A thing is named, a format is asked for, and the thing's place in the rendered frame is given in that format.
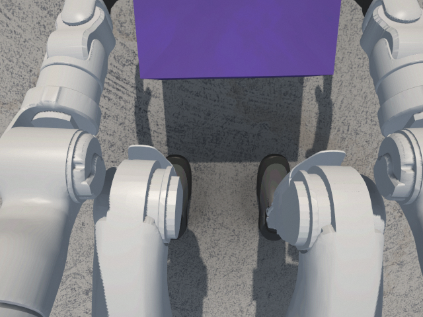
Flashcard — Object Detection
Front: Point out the robot right forearm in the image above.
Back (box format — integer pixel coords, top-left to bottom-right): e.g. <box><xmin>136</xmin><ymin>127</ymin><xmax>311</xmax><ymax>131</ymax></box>
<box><xmin>360</xmin><ymin>0</ymin><xmax>423</xmax><ymax>137</ymax></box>

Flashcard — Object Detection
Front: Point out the robot left forearm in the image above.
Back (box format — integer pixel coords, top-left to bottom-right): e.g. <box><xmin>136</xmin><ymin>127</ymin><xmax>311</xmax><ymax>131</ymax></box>
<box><xmin>0</xmin><ymin>0</ymin><xmax>116</xmax><ymax>140</ymax></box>

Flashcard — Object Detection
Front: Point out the right robot thigh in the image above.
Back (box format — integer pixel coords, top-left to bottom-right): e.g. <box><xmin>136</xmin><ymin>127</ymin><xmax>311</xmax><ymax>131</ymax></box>
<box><xmin>282</xmin><ymin>166</ymin><xmax>385</xmax><ymax>317</ymax></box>

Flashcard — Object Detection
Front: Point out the robot left upper arm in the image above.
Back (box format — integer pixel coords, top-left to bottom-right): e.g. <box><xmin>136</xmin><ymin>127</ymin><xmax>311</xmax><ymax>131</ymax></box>
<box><xmin>0</xmin><ymin>127</ymin><xmax>106</xmax><ymax>317</ymax></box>

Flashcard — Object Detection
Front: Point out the left robot foot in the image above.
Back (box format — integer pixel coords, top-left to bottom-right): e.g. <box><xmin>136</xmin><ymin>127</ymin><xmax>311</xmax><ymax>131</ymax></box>
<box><xmin>166</xmin><ymin>155</ymin><xmax>192</xmax><ymax>240</ymax></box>

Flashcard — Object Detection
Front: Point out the carton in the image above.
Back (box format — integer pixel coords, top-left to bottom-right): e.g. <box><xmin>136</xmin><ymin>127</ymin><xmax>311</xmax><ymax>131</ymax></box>
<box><xmin>133</xmin><ymin>0</ymin><xmax>341</xmax><ymax>80</ymax></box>

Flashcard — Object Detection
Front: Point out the robot right upper arm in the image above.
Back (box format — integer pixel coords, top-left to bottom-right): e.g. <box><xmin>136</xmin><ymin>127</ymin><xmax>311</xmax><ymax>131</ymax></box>
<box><xmin>373</xmin><ymin>127</ymin><xmax>423</xmax><ymax>276</ymax></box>

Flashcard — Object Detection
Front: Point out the robot left hand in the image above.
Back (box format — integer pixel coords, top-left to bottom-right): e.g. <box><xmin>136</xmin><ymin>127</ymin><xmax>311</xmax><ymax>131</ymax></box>
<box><xmin>103</xmin><ymin>0</ymin><xmax>118</xmax><ymax>14</ymax></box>

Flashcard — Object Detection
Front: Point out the robot right hand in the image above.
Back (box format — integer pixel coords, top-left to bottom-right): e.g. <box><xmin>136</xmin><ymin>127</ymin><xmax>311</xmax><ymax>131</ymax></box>
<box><xmin>354</xmin><ymin>0</ymin><xmax>373</xmax><ymax>17</ymax></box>

